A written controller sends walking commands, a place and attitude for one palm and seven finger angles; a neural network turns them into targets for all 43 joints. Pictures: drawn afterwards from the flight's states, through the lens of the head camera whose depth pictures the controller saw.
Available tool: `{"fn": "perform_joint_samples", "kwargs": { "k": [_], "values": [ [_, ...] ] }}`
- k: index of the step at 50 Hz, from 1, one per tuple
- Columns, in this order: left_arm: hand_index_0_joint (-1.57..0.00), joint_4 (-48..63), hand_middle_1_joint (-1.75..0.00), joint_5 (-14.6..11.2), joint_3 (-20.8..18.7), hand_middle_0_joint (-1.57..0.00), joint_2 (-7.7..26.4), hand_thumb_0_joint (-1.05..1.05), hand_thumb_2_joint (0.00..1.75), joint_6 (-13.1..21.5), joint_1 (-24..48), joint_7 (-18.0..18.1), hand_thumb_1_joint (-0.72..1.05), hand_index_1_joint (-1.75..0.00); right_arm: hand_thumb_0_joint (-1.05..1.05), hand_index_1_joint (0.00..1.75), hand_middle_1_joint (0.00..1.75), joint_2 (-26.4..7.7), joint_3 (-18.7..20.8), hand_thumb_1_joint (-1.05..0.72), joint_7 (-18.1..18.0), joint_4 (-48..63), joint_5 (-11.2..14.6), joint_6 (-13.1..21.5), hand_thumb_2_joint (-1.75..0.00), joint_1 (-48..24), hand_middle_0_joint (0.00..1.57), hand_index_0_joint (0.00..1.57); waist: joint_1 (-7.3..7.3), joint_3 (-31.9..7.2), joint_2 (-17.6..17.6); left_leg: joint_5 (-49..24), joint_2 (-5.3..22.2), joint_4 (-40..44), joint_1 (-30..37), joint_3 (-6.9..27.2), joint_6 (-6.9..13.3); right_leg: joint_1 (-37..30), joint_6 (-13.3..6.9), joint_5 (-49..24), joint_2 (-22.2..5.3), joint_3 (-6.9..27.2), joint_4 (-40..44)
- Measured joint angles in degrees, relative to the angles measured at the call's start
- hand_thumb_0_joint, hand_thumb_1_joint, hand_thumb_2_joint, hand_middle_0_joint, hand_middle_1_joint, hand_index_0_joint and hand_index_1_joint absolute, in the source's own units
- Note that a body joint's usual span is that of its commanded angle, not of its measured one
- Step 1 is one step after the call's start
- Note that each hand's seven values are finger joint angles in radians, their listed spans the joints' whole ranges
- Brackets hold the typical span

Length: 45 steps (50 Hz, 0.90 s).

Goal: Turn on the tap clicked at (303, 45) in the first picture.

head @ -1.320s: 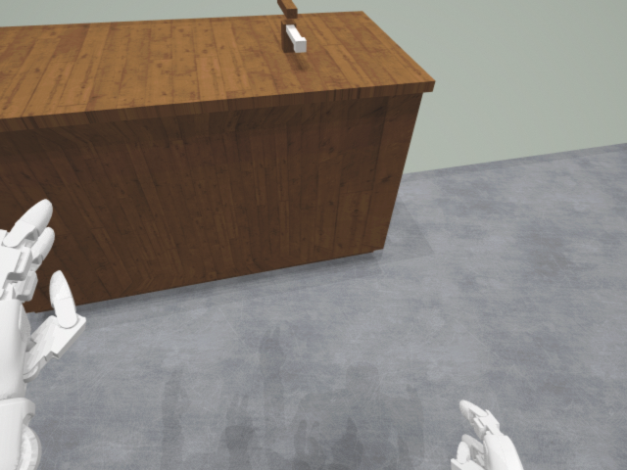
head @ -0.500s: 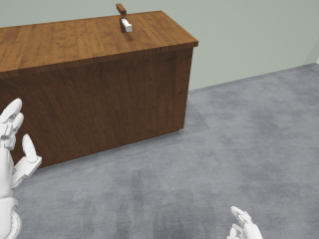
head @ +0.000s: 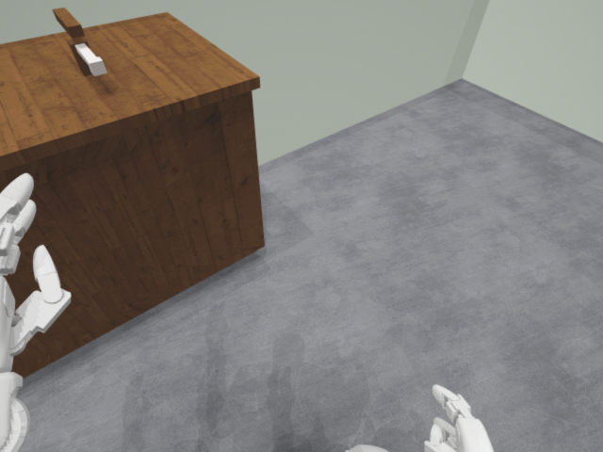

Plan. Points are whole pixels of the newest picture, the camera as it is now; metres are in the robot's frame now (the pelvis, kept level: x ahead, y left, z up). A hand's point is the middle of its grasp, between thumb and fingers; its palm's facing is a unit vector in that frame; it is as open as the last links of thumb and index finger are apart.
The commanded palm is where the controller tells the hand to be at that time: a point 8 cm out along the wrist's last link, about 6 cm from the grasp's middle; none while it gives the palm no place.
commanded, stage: walk to a spot facing it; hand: left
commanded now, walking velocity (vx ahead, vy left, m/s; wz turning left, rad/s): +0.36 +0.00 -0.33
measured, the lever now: (96, 66) +0.83 +0.50 +0.11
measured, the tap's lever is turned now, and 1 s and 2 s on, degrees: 0 0 0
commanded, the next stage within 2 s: turn to face it in 0.40 s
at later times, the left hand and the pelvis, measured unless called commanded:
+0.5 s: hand (181, 181) +0.38 +0.17 +0.19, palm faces +0.36 -0.84 -0.41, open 7.4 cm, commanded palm +0.33 +0.22 +0.18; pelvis +0.15 -0.05 -0.01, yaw -3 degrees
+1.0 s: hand (186, 183) +0.39 +0.18 +0.17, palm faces +0.55 -0.74 -0.39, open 7.4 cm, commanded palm +0.33 +0.21 +0.18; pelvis +0.21 -0.09 +0.00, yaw +9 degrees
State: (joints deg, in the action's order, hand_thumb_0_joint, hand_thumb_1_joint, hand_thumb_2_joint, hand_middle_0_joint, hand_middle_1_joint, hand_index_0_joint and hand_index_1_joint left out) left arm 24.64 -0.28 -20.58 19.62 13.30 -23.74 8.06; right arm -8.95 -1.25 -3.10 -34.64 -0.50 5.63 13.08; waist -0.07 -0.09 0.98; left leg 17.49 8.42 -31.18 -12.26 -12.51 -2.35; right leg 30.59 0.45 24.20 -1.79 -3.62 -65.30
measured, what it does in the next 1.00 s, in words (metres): walks ahead: right foot, then left foot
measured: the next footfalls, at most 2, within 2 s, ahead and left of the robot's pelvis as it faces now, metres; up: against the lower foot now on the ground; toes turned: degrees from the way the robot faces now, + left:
right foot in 0.16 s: +0.14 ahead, -0.15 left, +0.00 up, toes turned -13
left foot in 0.50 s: +0.30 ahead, +0.06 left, +0.00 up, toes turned +7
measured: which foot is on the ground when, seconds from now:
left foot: down 0.00-0.16, up 0.18-0.48, down 0.50-0.84, up 0.86-1.00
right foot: up 0.00-0.14, down 0.16-0.52, up 0.54-0.78, down 0.80-1.00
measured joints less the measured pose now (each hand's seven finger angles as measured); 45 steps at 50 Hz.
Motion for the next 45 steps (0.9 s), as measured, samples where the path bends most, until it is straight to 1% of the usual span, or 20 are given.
{"fn": "perform_joint_samples", "kwargs": {
  "k": [3, 6, 7, 8, 9, 11, 12, 14, 16, 19, 22, 25, 26, 29, 31, 36, 40, 41, 42, 45],
  "values": [
    [-0.21, 1.89, -0.30, 0.47, -0.01, -0.21, 0.39, 0.02, 0.90, 0.58, -1.03, -0.29, 0.89, -0.30, 0.01, 0.30, 0.30, 1.24, -0.92, -0.91, 0.38, 0.25, -0.28, 0.52, -0.90, 0.95, 0.21, 0.21, -0.06, 0.94, -1.84, 0.72, 2.72, 1.30, 2.27, -1.25, -1.59, -0.42, 0.44, -2.26, -2.45, -3.26, 9.68],
    [-0.21, 2.75, -0.30, 0.38, -1.26, -0.21, 2.03, 0.02, 0.90, 0.95, -1.73, -0.37, 0.89, -0.30, 0.01, 0.30, 0.30, 1.84, -1.22, -0.90, 0.53, 0.74, -0.32, 0.81, -0.90, 2.17, 0.21, 0.21, -0.25, 2.05, -3.40, 3.01, 5.44, -0.45, 3.41, -2.05, -3.20, -3.94, 0.26, -4.48, -2.42, -5.87, 20.92],
    [-0.21, 3.05, -0.30, 0.33, -1.76, -0.21, 3.01, 0.02, 0.90, 0.79, -1.59, -0.36, 0.89, -0.30, 0.01, 0.30, 0.30, 1.86, -1.16, -0.90, 0.54, 1.02, -0.19, 0.81, -0.90, 2.63, 0.21, 0.21, -0.50, 2.45, -3.77, 4.65, 6.41, -3.11, 2.77, -1.67, -2.97, -5.98, -0.13, -5.60, -1.90, -6.67, 24.95],
    [-0.21, 3.62, -0.30, 0.35, -2.38, -0.21, 4.55, 0.02, 0.90, 0.50, -1.12, -0.31, 0.89, -0.30, 0.01, 0.30, 0.30, 2.00, -1.05, -0.90, 0.63, 1.29, 0.09, 0.78, -0.90, 3.09, 0.21, 0.21, -0.96, 2.73, -3.10, 6.29, 6.81, -8.07, 0.74, -0.94, -1.86, -7.94, -1.38, -8.01, -1.86, -6.32, 28.47],
    [-0.21, 3.85, -0.30, 0.47, -2.63, -0.21, 4.85, 0.02, 0.90, 0.54, -0.06, -0.33, 0.89, -0.30, 0.01, 0.30, 0.30, 1.45, -0.82, -0.90, 0.72, 0.79, 0.34, 0.40, -0.90, 2.46, 0.21, 0.21, -0.80, 3.57, -3.14, 8.38, 6.76, -15.98, -2.42, 1.43, -0.58, -7.14, -2.51, -9.38, -1.73, -6.15, 26.61],
    [-0.21, 3.88, -0.30, 0.03, -2.51, -0.21, 3.37, 0.02, 0.90, 0.71, 0.83, -0.43, 0.89, -0.30, 0.01, 0.30, 0.30, -0.66, -0.22, -0.90, 1.06, -1.48, 0.35, -1.05, -0.90, -0.24, 0.21, 0.21, -0.87, 5.52, -3.92, 11.21, 3.97, -31.35, -8.83, 7.30, 0.83, -6.41, -3.63, -6.48, -1.10, -5.73, 22.33],
    [-0.21, 4.20, -0.30, -0.33, -2.37, -0.21, 2.61, 0.01, 0.90, 0.53, 0.30, -0.52, 0.89, -0.31, 0.01, 0.30, 0.30, -1.63, 0.20, -0.90, 1.28, -2.44, 0.46, -1.86, -0.90, -1.38, 0.21, 0.21, -1.22, 6.12, -4.05, 11.02, 2.33, -37.06, -11.72, 8.95, 0.96, -6.99, -3.75, -5.28, -0.87, -5.52, 22.01],
    [-0.22, 5.36, -0.30, -0.61, -2.15, -0.21, 1.54, 0.01, 0.90, 0.34, -2.00, -0.68, 0.89, -0.31, 0.01, 0.30, 0.30, -3.27, 1.06, -0.91, 1.29, -3.40, 0.65, -3.14, -0.90, -2.79, 0.21, 0.21, -2.05, 6.64, -4.19, 8.90, 0.29, -43.58, -16.88, 10.06, 0.71, -9.02, -3.49, -4.62, -0.29, -5.43, 23.74],
    [-0.22, 7.06, -0.30, -0.63, -2.16, -0.21, 1.38, 0.02, 0.90, 0.35, -4.59, -0.69, 0.89, -0.31, 0.01, 0.30, 0.30, -4.21, 1.89, -0.91, 0.86, -3.38, 0.75, -3.94, -0.90, -3.20, 0.21, 0.21, -2.58, 6.60, -3.63, 7.33, -0.38, -42.26, -20.28, 9.50, 0.58, -11.30, -3.20, -5.12, 0.18, -5.41, 26.51],
    [-0.22, 9.31, -0.30, -0.79, -2.73, -0.21, 2.39, 0.02, 0.90, 0.69, -6.91, -0.18, 0.88, -0.31, 0.01, 0.30, 0.30, -4.78, 2.73, -0.91, 0.15, -2.17, 0.54, -4.31, -0.90, -2.25, 0.21, 0.20, -2.38, 5.89, -1.49, 4.00, -0.50, -28.84, -20.57, 7.08, 1.08, -14.51, -3.29, -5.22, 0.23, -5.19, 29.97],
    [-0.22, 10.58, -0.30, -0.91, -3.06, -0.22, 3.24, 0.01, 0.90, 0.96, -6.85, 0.75, 0.88, -0.31, 0.01, 0.30, 0.30, -5.21, 3.28, -0.91, -0.56, -0.82, 0.26, -3.73, -0.90, -0.55, 0.20, 0.20, -1.66, 4.94, 0.44, -0.25, -1.50, -14.45, -16.92, 4.57, 1.84, -17.67, -2.67, -3.84, -0.23, -5.32, 31.25],
    [-0.22, 10.39, -0.30, -0.88, -2.91, -0.21, 3.25, 0.01, 0.90, 1.04, -5.23, 1.57, 0.88, -0.31, 0.01, 0.30, 0.30, -5.79, 3.68, -0.91, -1.29, 0.56, 0.22, -3.04, -0.90, 1.06, 0.20, 0.20, -0.90, 3.42, 1.09, -5.61, -3.22, -3.07, -10.74, 2.61, 2.74, -19.83, -1.54, -0.10, -0.68, -5.57, 28.53],
    [-0.22, 9.77, -0.30, -0.90, -2.97, -0.21, 3.27, 0.01, 0.90, 1.07, -4.03, 1.76, 0.88, -0.31, 0.01, 0.30, 0.30, -5.55, 3.91, -0.91, -1.56, 0.76, 0.29, -2.83, -0.90, 0.91, 0.20, 0.20, -0.72, 3.19, 1.70, -8.77, -3.72, -3.08, -10.21, 2.42, 3.57, -19.42, -1.22, 1.59, -1.37, -5.23, 25.46],
    [-0.22, 4.93, -0.30, -1.13, -2.58, -0.21, 2.56, 0.01, 0.90, 0.66, 0.87, 1.67, 0.89, -0.31, 0.01, 0.30, 0.30, -3.50, 3.57, -0.91, -1.66, 0.39, 0.34, -2.64, -0.90, -1.19, 0.20, 0.20, -0.94, 2.95, 2.33, -5.23, -4.41, -6.92, -10.43, 2.96, 5.00, -14.34, -0.24, 7.34, -0.65, -1.43, 10.59],
    [-0.21, 3.38, -0.30, -1.05, -2.15, -0.21, 2.14, 0.01, 0.90, -0.59, 2.52, 1.27, 0.89, -0.30, 0.01, 0.30, 0.30, -1.84, 2.69, -0.91, -1.08, 0.32, 0.38, -2.31, -0.90, -2.37, 0.20, 0.20, -1.58, 2.92, 1.50, -4.46, -4.35, -6.42, -10.15, 4.55, 4.92, -11.44, 0.41, 7.94, -0.06, -0.72, 6.50],
    [-0.21, 8.37, -0.30, -1.88, -1.10, -0.21, 1.75, 0.02, 0.90, -1.60, -2.05, 0.70, 0.89, -0.30, 0.01, 0.30, 0.30, 1.40, 0.16, -0.91, 0.61, 2.06, 0.43, -0.94, -0.90, -2.60, 0.20, 0.20, -1.53, 3.24, -1.12, -5.38, -3.69, -3.96, -9.64, 7.81, 3.51, -10.81, 1.77, 4.68, -0.68, -1.71, 17.55],
    [-0.21, 10.07, -0.30, -2.38, -1.73, -0.21, 3.08, 0.02, 0.90, -1.70, -4.91, 0.42, 0.89, -0.30, 0.01, 0.30, 0.30, 2.28, -1.09, -0.91, 0.90, 2.41, 0.60, -0.42, -0.90, -1.84, 0.21, 0.21, 0.45, 3.63, -2.87, -4.97, -3.82, -4.48, -10.08, 10.04, 2.09, -14.79, 2.34, -1.36, -0.21, -2.64, 30.19],
    [-0.21, 9.61, -0.30, -2.32, -1.85, -0.21, 3.11, 0.02, 0.90, -1.89, -4.71, 0.41, 0.89, -0.30, 0.01, 0.30, 0.30, 2.08, -1.25, -0.91, 0.89, 2.21, 0.71, -0.55, -0.90, -1.85, 0.21, 0.21, 1.08, 3.86, -3.36, -4.54, -3.84, -5.29, -10.29, 10.51, 1.67, -15.44, 1.70, -7.04, -0.08, -2.97, 32.00],
    [-0.21, 8.79, -0.30, -2.17, -1.61, -0.21, 2.75, 0.02, 0.90, -2.15, -4.21, 0.44, 0.89, -0.30, 0.01, 0.30, 0.30, 1.62, -1.31, -0.91, 0.86, 1.68, 0.78, -0.83, -0.90, -1.92, 0.21, 0.21, 1.44, 3.96, -4.08, -3.44, -3.69, -6.42, -10.58, 10.93, 1.82, -15.51, 0.81, -8.64, -0.01, -3.61, 31.45],
    [-0.21, 5.61, -0.30, -2.29, 0.04, -0.21, 0.85, 0.01, 0.90, -3.53, -2.20, 0.61, 0.89, -0.31, 0.01, 0.30, 0.30, -0.12, -0.93, -0.91, 0.56, -0.64, 0.87, -1.83, -0.90, -1.80, 0.21, 0.21, 1.82, 3.40, -3.68, 6.10, -5.59, -18.10, -13.45, 10.64, 1.19, -15.67, -0.79, -4.80, -2.14, -5.14, 29.14]
  ]
}}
